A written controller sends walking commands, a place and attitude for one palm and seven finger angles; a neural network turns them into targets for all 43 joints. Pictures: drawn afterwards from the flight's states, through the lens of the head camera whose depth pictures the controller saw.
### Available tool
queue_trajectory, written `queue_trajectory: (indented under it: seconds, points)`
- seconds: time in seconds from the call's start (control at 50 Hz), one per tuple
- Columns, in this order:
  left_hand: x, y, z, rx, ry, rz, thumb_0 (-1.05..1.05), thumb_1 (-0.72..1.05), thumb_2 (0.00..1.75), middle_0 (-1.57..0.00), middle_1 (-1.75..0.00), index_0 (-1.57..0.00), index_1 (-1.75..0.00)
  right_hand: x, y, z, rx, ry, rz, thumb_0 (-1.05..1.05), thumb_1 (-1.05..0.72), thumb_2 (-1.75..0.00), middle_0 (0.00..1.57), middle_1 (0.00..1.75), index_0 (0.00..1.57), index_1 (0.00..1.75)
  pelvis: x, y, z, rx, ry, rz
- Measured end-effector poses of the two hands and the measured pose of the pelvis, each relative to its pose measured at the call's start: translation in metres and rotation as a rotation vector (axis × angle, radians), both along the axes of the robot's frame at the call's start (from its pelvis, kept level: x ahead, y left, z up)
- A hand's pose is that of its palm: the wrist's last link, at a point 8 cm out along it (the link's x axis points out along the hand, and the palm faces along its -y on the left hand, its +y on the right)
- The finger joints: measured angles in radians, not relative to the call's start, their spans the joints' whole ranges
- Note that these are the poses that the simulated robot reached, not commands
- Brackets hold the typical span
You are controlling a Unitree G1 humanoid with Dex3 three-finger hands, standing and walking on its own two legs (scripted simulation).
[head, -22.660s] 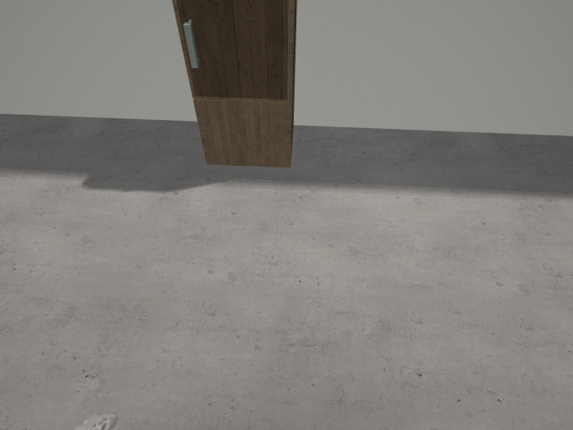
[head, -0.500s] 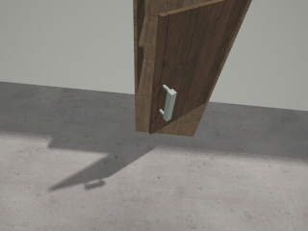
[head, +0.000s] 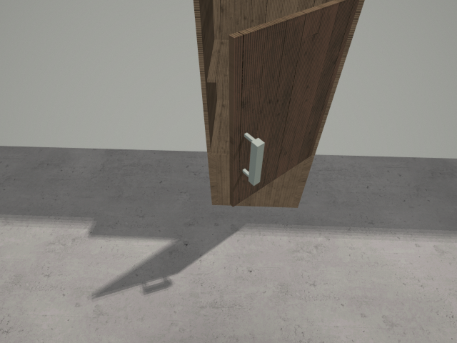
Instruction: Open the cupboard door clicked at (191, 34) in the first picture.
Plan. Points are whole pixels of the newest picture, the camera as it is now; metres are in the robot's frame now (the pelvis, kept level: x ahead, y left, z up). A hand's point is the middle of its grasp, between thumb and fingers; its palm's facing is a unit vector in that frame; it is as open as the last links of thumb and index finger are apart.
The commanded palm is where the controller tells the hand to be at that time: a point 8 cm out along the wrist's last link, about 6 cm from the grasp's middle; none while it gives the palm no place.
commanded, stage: let the arm hang, fingers relaxed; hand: left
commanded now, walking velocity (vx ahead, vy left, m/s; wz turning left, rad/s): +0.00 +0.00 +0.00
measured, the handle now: (251, 159) +0.62 -0.03 -0.11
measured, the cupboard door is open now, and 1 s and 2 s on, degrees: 40 40 40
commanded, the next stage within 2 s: look to check the result in 0.24 s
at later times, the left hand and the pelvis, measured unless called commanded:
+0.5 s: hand out of the picture -0.01 +0.18 -0.18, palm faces +0.03 -0.98 -0.19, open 7.3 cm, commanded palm none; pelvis +0.01 +0.00 +0.00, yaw +0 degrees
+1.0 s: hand out of the picture +0.04 +0.18 -0.17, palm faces +0.03 -0.97 -0.22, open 7.3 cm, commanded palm none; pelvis +0.02 +0.00 +0.00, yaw +0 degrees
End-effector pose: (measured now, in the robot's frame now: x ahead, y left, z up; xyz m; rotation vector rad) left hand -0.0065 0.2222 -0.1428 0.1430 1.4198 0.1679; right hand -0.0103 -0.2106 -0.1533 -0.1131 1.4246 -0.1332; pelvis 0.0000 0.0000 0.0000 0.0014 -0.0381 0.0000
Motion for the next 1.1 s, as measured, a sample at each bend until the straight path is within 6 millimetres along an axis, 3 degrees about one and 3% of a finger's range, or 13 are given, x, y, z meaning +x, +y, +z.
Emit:
queue_trajectory:
  seconds: [0.16, 0.5, 0.86, 1.1]
  points:
    - [0.004, -0.009, -0.005, -0.028, -0.008, -0.003, 0.0, 0.92, 0.9, -0.2, -0.3, -0.2, -0.3, -0.005, -0.002, 0.004, -0.019, 0.004, -0.014, 0.01, -0.91, -0.9, 0.2, 0.3, 0.2, 0.29, 0.001, 0.0, 0.0, -0.001, 0.003, -0.002]
    - [-0.004, 0.002, -0.002, -0.006, 0.037, 0.01, 0.0, 0.91, 0.9, -0.19, -0.3, -0.2, -0.3, 0.001, -0.006, 0.005, -0.029, 0.022, -0.008, 0.01, -0.91, -0.9, 0.2, 0.3, 0.2, 0.29, 0.007, 0.001, 0.0, -0.001, 0.012, 0.001]
    - [0.032, 0.009, 0.002, 0.017, -0.025, -0.01, 0.0, 0.91, 0.9, -0.2, -0.3, -0.2, -0.3, 0.043, -0.024, 0.008, -0.057, -0.045, 0.023, 0.01, -0.91, -0.9, 0.2, 0.3, 0.2, 0.29, 0.018, -0.003, 0.002, 0.003, 0.017, 0.002]
    - [0.05, 0.01, 0.003, 0.03, -0.041, -0.02, 0.0, 0.91, 0.9, -0.2, -0.3, -0.2, -0.3, 0.057, -0.034, 0.01, -0.08, -0.065, 0.012, 0.01, -0.91, -0.9, 0.2, 0.3, 0.2, 0.29, 0.025, -0.006, 0.001, 0.003, 0.024, -0.02]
